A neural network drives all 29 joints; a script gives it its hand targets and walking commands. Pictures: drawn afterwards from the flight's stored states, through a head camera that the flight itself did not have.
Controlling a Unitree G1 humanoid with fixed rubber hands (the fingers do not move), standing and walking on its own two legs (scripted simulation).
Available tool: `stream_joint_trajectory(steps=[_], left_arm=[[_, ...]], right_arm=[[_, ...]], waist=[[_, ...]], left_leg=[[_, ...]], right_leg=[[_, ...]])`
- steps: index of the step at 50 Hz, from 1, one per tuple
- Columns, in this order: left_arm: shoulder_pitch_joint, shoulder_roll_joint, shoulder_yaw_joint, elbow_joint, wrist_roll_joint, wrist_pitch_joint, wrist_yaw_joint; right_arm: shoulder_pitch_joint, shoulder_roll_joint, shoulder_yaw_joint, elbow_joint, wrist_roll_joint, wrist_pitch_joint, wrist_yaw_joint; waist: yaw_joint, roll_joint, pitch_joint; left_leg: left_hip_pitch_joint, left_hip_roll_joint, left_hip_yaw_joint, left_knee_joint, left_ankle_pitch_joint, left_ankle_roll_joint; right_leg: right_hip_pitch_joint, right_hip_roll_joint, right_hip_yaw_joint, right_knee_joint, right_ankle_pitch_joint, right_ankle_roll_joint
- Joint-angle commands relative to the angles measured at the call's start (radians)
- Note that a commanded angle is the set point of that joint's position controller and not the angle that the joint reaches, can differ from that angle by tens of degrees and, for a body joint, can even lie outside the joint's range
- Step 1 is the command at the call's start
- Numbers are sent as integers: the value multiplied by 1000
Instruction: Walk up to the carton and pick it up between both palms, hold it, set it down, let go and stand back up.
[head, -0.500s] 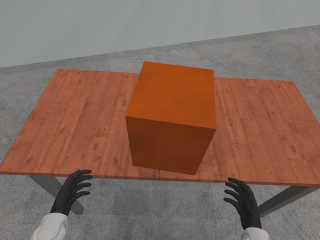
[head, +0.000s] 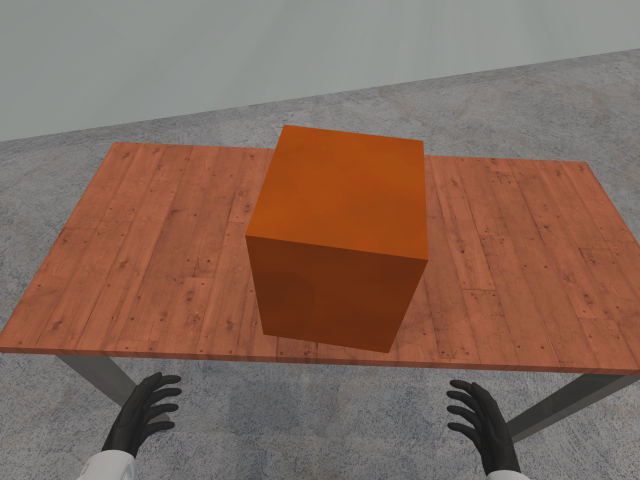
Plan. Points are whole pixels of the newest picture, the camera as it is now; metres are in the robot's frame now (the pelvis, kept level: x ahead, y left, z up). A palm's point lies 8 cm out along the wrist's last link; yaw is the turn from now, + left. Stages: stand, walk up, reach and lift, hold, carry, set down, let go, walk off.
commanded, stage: set down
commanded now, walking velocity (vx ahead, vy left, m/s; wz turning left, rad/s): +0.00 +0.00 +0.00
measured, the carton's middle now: (338, 243) +0.42 -0.02 +0.02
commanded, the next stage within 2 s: let go in 0.54 s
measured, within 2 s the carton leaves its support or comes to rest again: neither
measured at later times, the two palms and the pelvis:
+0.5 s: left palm (130, 447) +0.16 +0.23 -0.06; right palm (490, 453) +0.16 -0.21 -0.07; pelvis +0.01 +0.00 +0.00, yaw +0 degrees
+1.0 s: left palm (136, 444) +0.17 +0.23 -0.06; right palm (492, 454) +0.16 -0.22 -0.08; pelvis +0.01 +0.00 +0.00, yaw +0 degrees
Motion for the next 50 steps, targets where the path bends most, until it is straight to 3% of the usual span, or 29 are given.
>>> stream_joint_trajectory(steps=[1, 2, 3, 4, 9, 10, 12, 14, 16, 18, 19, 27, 31, 33, 36, 38, 42, 45, 47, 50], left_arm=[[-65, 69, 13, 73, 31, -8, 21], [-80, 87, 15, 51, 20, -9, 17], [-65, 62, 10, 81, 33, -7, 13], [-67, 72, 19, 60, 30, -9, 11], [-58, 83, 30, 63, 32, -26, 17], [-75, 63, 22, 81, 45, -19, 18], [-87, 79, 29, 79, 41, -23, 10], [-76, 46, 23, 148, 67, -4, 16], [-85, 45, 20, 151, 76, 5, 18], [-106, 67, 21, 121, 44, -6, 14], [-116, 63, 19, 122, 47, -11, 15], [-139, 39, 9, 176, 80, 12, 31], [-157, 48, 7, 168, 46, 6, 27], [-152, 45, 13, 194, 67, 7, 34], [-165, 51, 22, 186, 68, 11, 30], [-171, 51, 16, 176, 70, 6, 33], [-166, 39, 17, 201, 82, 15, 28], [-160, 46, 18, 181, 77, 12, 33], [-175, 40, 7, 191, 64, 8, 32], [-179, 51, 13, 185, 69, 10, 35]], right_arm=[[-95, -119, -31, 101, -28, -32, 17], [-95, -116, -25, 71, -25, -39, 12], [-72, -124, -18, 157, -34, -33, 14], [-91, -128, -25, 132, -34, -41, 12], [-112, -134, -13, 141, -22, -91, 23], [-118, -146, -12, 191, -27, -86, 27], [-114, -135, -9, 179, -24, -99, 19], [-135, -172, -20, 291, -34, -85, 33], [-152, -182, -24, 298, -39, -95, 40], [-163, -152, -16, 222, -34, -113, 32], [-172, -158, -20, 251, -38, -120, 35], [-210, -203, -37, 367, -42, -105, 55], [-229, -185, -31, 316, -46, -118, 51], [-230, -191, -29, 352, -42, -121, 55], [-225, -183, -26, 358, -41, -115, 51], [-221, -190, -33, 366, -39, -119, 49], [-231, -210, -29, 407, -34, -120, 54], [-233, -205, -29, 359, -34, -120, 53], [-255, -206, -38, 363, -42, -122, 54], [-251, -215, -53, 364, -41, -120, 53]], waist=[[59, 55, -23], [49, 41, -33], [41, 66, -12], [44, 39, -43], [65, 51, -93], [53, 59, -72], [53, 47, -90], [52, 73, -38], [58, 80, -57], [49, 30, -90], [53, 25, -90], [47, 70, -56], [40, 3, -87], [45, 32, -68], [43, 5, -68], [36, 39, -86], [38, 26, -87], [38, 43, -79], [40, -2, -89], [38, 26, -85]], left_leg=[[-4, -26, 47, -44, 152, -18], [-9, -30, 52, -37, 151, -16], [1, -27, 49, -31, 180, -28], [8, -29, 51, -25, 192, -29], [42, -36, 55, 10, 317, -33], [41, -34, 52, 2, 279, -33], [44, -40, 55, 3, 262, -25], [43, -28, 43, -12, 256, -36], [51, -30, 50, -7, 236, -32], [31, -39, 57, 0, 238, -23], [18, -38, 53, -3, 229, -22], [45, -28, 47, -6, 219, -34], [23, -39, 53, -2, 192, -16], [20, -37, 50, 1, 222, -19], [25, -37, 48, 0, 203, -12], [35, -40, 49, 7, 219, -17], [36, -35, 42, 16, 241, -18], [35, -41, 48, 14, 243, -20], [26, -38, 55, 10, 213, -12], [24, -38, 54, 9, 206, -16]], right_leg=[[25, 17, -34, -40, 26, -37], [37, 12, -28, -39, 34, -29], [32, 16, -34, -37, 52, -37], [51, 20, -35, -36, 65, -30], [49, 23, -41, -29, 156, -33], [29, 27, -43, -29, 123, -35], [50, 19, -42, -29, 135, -26], [15, 26, -50, -36, 96, -41], [7, 28, -57, -34, 76, -42], [33, 17, -53, -30, 125, -24], [34, 24, -54, -27, 116, -27], [8, 28, -59, -23, 78, -41], [28, 22, -57, -22, 87, -33], [28, 20, -58, -10, 128, -31], [29, 15, -54, -16, 119, -26], [32, 12, -54, -13, 157, -29], [31, 18, -59, -7, 170, -24], [31, 11, -54, -8, 176, -25], [24, 17, -60, -9, 145, -20], [27, 14, -57, -4, 142, -22]])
